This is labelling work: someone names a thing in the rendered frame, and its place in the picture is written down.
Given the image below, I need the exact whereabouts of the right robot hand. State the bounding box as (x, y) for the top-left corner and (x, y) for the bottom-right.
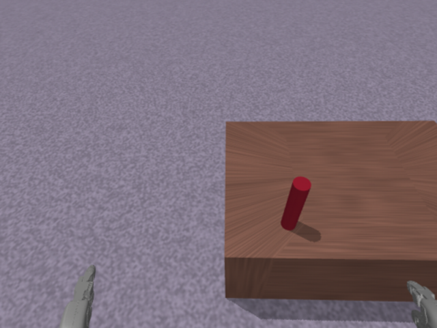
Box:
(407, 281), (437, 328)

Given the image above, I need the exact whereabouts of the can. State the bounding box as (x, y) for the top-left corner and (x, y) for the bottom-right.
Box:
(281, 176), (311, 230)

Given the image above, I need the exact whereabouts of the left robot hand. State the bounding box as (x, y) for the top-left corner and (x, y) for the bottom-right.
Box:
(59, 265), (96, 328)

